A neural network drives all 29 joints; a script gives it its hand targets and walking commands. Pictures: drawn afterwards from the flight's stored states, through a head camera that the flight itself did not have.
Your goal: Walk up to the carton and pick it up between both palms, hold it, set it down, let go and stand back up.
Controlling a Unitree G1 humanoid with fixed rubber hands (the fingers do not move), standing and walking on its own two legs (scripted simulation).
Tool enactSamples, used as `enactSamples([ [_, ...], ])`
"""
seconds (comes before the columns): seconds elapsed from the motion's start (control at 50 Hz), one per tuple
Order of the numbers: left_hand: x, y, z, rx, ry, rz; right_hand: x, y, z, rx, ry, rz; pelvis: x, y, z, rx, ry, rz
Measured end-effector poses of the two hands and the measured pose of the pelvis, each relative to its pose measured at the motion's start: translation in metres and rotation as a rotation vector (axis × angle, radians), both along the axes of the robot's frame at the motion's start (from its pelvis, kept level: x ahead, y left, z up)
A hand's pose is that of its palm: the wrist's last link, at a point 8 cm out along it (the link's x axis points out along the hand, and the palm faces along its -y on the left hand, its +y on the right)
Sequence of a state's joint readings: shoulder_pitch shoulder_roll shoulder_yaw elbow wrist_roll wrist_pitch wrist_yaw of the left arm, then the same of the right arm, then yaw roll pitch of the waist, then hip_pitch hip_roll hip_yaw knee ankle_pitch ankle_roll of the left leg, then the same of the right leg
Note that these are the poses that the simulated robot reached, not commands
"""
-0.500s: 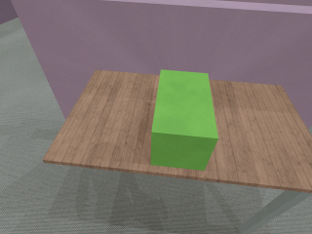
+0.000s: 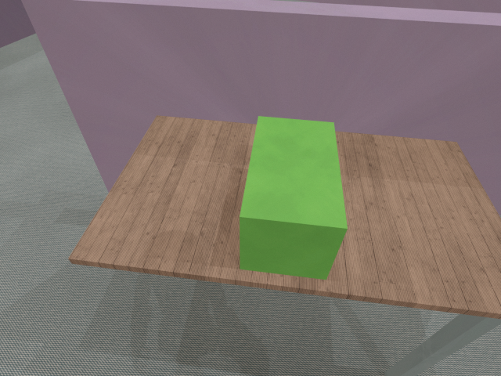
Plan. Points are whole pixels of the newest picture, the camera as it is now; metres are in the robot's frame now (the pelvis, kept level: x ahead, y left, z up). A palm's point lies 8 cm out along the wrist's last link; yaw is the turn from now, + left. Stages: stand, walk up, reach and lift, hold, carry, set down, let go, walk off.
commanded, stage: stand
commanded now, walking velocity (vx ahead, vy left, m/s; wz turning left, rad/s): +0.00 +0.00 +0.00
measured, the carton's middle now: (289, 191) +0.49 -0.06 +0.00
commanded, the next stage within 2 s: none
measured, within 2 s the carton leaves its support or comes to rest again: neither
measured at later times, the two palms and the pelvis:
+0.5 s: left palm out of the picture -0.06 +0.21 -0.15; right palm out of the picture -0.03 -0.21 -0.15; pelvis +0.00 +0.00 +0.00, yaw +1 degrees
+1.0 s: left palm out of the picture -0.07 +0.21 -0.15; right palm out of the picture -0.04 -0.20 -0.15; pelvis -0.01 +0.00 +0.00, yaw +1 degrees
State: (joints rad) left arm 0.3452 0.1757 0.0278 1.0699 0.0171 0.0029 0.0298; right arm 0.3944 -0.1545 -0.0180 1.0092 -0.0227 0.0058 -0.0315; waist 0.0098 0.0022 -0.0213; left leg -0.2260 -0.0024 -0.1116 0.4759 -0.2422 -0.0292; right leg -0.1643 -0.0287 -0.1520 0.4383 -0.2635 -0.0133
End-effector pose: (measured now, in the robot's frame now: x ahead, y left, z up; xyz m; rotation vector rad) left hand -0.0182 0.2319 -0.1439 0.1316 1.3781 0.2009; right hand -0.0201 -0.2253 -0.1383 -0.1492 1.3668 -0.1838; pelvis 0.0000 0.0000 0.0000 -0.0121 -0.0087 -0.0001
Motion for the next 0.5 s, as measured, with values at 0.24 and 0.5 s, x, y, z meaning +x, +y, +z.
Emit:
enactSamples([
  [0.24,-0.023,-0.012,-0.004,-0.02,0.077,0.04,0.005,0.008,-0.005,0.021,0.026,0.019,0.001,-0.002,0.0,-0.002,-0.012,0.011],
  [0.5,-0.041,-0.021,-0.006,-0.037,0.124,0.052,-0.005,0.015,-0.008,0.035,0.06,0.012,-0.004,-0.002,-0.001,-0.003,-0.022,0.012],
])
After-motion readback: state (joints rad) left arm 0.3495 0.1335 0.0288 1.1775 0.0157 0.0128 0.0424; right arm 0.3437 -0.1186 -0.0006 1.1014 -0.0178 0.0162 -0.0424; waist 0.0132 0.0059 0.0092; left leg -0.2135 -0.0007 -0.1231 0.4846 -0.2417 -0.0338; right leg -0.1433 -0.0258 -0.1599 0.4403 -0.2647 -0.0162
